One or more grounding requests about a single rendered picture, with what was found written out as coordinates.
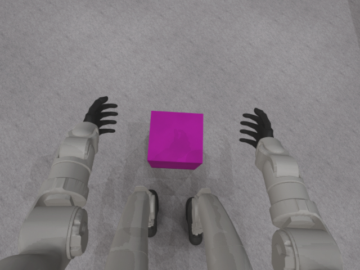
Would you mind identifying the robot left forearm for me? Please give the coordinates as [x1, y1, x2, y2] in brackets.
[18, 121, 99, 252]

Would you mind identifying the robot right hand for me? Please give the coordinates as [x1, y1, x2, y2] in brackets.
[239, 108, 274, 148]

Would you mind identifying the robot shin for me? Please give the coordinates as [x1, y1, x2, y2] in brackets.
[192, 188, 211, 235]
[128, 186, 154, 226]

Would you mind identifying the robot right upper arm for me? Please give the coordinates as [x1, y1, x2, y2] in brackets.
[272, 227, 343, 270]

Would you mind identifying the robot right shin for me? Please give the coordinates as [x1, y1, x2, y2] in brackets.
[192, 188, 211, 235]

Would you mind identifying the robot left upper arm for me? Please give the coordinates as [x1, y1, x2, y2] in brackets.
[0, 206, 89, 270]

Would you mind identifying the robot right forearm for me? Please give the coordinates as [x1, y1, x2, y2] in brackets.
[255, 137, 344, 270]

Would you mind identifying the robot left shin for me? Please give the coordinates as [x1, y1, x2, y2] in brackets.
[128, 186, 154, 226]

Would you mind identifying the carton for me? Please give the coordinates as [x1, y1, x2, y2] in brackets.
[147, 111, 203, 170]

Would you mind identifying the robot left hand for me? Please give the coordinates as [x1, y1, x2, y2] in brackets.
[83, 96, 118, 135]

